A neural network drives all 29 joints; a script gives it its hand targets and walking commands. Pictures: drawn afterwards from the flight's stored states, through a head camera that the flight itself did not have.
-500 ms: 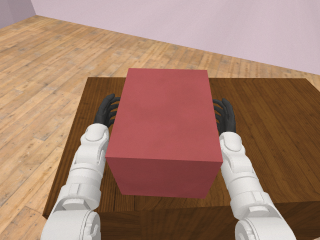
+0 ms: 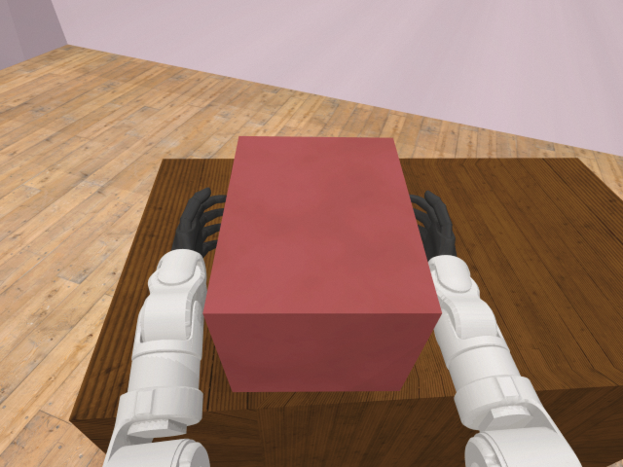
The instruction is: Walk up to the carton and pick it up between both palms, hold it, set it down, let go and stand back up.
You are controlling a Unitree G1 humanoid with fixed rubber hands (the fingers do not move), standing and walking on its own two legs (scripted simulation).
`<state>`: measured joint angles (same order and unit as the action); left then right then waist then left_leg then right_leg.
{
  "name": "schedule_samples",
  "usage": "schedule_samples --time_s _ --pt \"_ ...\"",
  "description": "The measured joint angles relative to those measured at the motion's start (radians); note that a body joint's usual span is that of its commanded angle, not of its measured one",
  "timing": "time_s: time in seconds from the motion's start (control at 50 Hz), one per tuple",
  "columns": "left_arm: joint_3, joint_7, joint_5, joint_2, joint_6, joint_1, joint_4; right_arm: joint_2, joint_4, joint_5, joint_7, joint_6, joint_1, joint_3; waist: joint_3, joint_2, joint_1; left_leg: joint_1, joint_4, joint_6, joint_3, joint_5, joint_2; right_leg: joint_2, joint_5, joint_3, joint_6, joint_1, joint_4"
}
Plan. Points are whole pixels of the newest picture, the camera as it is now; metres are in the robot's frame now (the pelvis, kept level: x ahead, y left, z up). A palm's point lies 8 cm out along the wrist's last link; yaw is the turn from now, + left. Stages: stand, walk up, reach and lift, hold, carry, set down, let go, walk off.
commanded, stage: reach and lift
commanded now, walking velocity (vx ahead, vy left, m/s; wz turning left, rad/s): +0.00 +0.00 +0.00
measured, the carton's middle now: (316, 259) +0.38 -0.01 +0.08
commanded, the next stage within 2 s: hold in 0.96 s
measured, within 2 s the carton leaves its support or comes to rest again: neither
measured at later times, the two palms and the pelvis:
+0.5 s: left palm (174, 240) +0.36 +0.16 +0.15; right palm (428, 241) +0.36 -0.15 +0.14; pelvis +0.01 +0.01 +0.00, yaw +0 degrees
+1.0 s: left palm (176, 228) +0.36 +0.16 +0.17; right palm (438, 230) +0.36 -0.16 +0.16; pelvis +0.00 +0.00 +0.00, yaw +0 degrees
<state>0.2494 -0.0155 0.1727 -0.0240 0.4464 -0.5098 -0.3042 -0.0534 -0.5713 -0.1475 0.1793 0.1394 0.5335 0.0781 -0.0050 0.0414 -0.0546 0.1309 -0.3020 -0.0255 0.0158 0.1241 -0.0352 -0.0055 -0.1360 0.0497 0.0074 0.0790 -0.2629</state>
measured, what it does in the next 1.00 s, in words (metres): stands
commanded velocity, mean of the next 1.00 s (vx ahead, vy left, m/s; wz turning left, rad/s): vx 0.00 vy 0.00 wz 0.00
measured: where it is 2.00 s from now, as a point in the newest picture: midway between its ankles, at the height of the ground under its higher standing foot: outside the picture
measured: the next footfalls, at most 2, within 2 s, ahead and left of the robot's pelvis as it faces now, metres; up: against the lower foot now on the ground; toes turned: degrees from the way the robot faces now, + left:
none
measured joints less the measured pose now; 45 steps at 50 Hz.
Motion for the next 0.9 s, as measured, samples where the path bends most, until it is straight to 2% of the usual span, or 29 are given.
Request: schedule_samples --time_s 0.2,0.4,0.64,0.76,0.9 --pt "0.007 0.008 0.015 -0.010 0.083 -0.023 0.078 0.005 0.036 0.010 -0.013 0.049 0.025 0.023 0.000 0.002 0.005 -0.003 -0.006 0.002 0.008 0.001 0.007 -0.007 -0.012 0.007 0.000 0.000 -0.019" --pt "0.015 -0.006 0.049 -0.025 0.141 0.005 0.170 -0.006 0.056 -0.005 -0.016 0.070 0.023 -0.011 -0.032 0.002 0.000 -0.054 -0.018 0.007 0.003 0.024 0.011 -0.011 -0.022 0.003 0.007 -0.061 -0.011" --pt "-0.013 0.005 0.041 -0.019 0.181 0.021 0.224 -0.015 0.116 -0.033 -0.006 0.102 -0.003 -0.025 -0.043 0.000 -0.007 -0.057 -0.033 0.006 0.003 0.038 0.009 -0.009 -0.027 0.003 0.008 -0.070 -0.010" --pt "-0.023 0.009 0.033 -0.021 0.188 0.055 0.288 -0.029 0.181 -0.052 0.007 0.121 -0.021 -0.054 -0.037 -0.009 -0.011 -0.059 -0.034 0.003 0.001 0.040 0.003 -0.003 -0.024 0.000 0.007 -0.074 -0.003" --pt "0.005 0.003 0.042 -0.021 0.217 0.004 0.233 -0.016 0.122 -0.034 -0.003 0.146 0.022 -0.024 -0.035 0.000 -0.003 -0.071 -0.022 0.001 -0.001 0.032 0.003 -0.004 -0.033 -0.002 0.001 -0.069 -0.025"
